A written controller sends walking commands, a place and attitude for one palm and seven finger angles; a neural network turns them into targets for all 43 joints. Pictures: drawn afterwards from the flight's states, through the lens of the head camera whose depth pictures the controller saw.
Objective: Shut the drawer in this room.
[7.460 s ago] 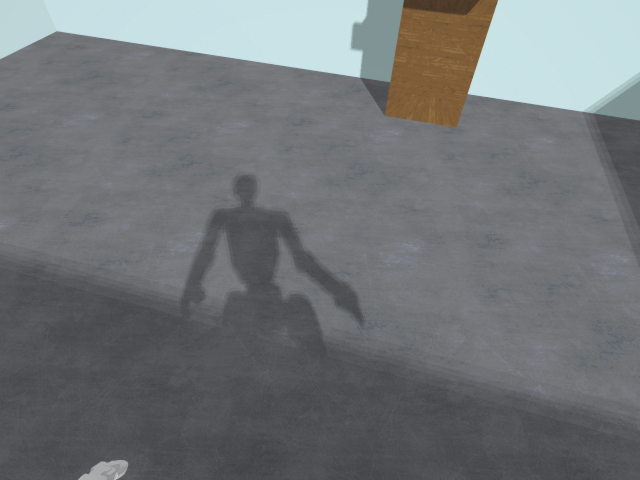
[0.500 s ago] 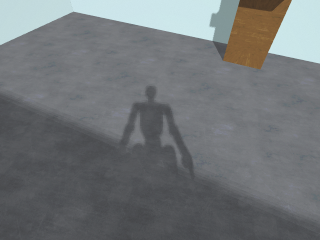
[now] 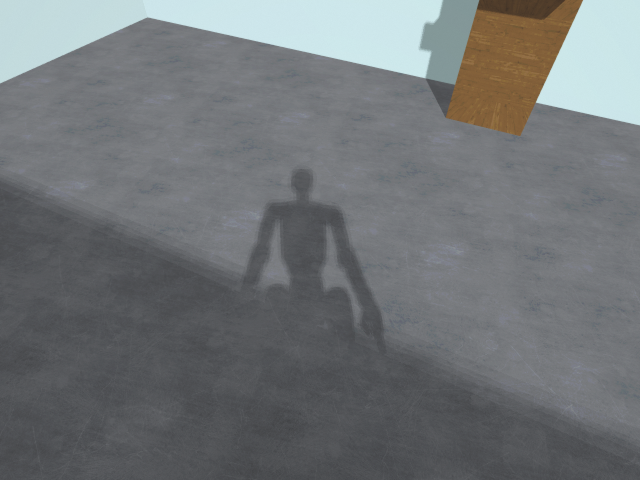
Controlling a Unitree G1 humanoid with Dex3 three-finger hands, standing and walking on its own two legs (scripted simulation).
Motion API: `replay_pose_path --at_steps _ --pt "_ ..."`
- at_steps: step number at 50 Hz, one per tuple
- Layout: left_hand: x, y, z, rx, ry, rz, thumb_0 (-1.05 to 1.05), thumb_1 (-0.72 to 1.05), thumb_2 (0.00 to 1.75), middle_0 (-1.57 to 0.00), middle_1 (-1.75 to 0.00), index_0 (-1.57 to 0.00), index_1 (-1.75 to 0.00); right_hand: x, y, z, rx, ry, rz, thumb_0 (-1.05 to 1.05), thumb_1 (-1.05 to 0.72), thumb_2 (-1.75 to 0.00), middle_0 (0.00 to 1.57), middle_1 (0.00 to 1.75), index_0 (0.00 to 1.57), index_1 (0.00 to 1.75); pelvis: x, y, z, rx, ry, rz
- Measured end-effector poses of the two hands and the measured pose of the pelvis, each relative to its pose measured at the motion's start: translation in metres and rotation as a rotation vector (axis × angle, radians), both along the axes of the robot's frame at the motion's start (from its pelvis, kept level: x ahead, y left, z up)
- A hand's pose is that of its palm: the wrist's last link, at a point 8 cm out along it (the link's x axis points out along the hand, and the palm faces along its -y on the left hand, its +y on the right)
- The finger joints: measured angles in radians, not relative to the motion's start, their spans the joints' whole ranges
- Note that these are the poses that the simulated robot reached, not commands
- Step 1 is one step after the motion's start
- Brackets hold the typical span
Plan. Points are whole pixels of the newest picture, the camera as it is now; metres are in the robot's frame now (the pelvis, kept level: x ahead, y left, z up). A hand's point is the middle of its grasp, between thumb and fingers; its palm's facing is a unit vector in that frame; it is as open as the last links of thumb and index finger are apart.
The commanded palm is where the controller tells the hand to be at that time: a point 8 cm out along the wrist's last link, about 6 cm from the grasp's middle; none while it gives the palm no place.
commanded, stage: turn or walk to find it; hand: left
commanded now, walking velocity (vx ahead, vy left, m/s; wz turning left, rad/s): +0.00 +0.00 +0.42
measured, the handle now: out of the picture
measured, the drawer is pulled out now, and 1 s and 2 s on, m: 0.20 0.20 0.20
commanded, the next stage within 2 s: stand and wait in 1.06 s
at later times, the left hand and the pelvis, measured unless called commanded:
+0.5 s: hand out of the picture +0.02 +0.21 -0.18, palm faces +0.09 -0.96 -0.25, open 7.4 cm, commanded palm none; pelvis +0.00 +0.01 +0.00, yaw +4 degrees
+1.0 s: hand out of the picture +0.00 +0.22 -0.18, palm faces +0.19 -0.95 -0.25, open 7.4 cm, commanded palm none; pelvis +0.00 +0.01 -0.01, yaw +9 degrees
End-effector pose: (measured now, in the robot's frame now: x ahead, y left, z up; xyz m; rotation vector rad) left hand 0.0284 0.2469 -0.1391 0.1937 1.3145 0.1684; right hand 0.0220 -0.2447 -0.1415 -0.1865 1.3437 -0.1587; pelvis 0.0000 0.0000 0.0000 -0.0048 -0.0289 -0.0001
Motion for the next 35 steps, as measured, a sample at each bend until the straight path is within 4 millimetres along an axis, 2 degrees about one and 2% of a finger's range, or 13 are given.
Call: replay_pose_path --at_steps 8,14,24,35 --pt "-0.002 0.010 0.000 0.024 0.002 0.024 0.01 0.90 0.89 -0.20 -0.30 -0.20 -0.30 0.000 0.001 -0.001 -0.004 0.005 0.010 0.01 -0.91 -0.90 0.20 0.30 0.20 0.30 -0.002 0.003 -0.002 0.000 0.008 0.025" --pt "-0.013 0.009 -0.003 0.008 0.019 0.042 0.01 0.90 0.89 -0.20 -0.30 -0.20 -0.30 0.002 0.008 -0.002 0.004 0.024 0.036 0.01 -0.91 -0.90 0.20 0.30 0.20 0.30 -0.003 0.005 -0.002 -0.002 0.014 0.032" --pt "-0.019 0.015 -0.005 0.016 0.028 0.074 0.01 0.90 0.89 -0.20 -0.30 -0.20 -0.30 0.023 0.003 0.002 -0.022 -0.021 0.061 0.01 -0.91 -0.90 0.20 0.30 0.20 0.30 -0.002 0.008 -0.004 -0.004 0.018 0.058" --pt "-0.032 0.014 -0.013 -0.011 0.039 0.116 0.01 0.90 0.89 -0.20 -0.30 -0.20 -0.30 0.042 0.020 -0.001 -0.008 -0.039 0.118 0.01 -0.91 -0.90 0.20 0.30 0.20 0.30 -0.002 0.014 -0.008 -0.010 0.024 0.086"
